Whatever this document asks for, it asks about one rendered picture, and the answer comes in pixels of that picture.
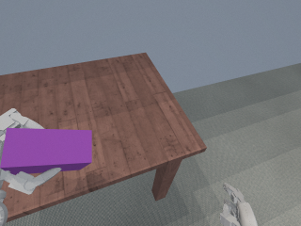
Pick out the robot left hand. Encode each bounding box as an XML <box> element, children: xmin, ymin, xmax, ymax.
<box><xmin>0</xmin><ymin>108</ymin><xmax>62</xmax><ymax>195</ymax></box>

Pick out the robot right hand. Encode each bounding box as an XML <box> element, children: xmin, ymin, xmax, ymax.
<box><xmin>220</xmin><ymin>183</ymin><xmax>258</xmax><ymax>226</ymax></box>

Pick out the table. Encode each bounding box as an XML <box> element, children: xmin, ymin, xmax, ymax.
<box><xmin>0</xmin><ymin>53</ymin><xmax>207</xmax><ymax>222</ymax></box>

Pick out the sponge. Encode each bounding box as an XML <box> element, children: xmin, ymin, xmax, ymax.
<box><xmin>0</xmin><ymin>128</ymin><xmax>92</xmax><ymax>175</ymax></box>

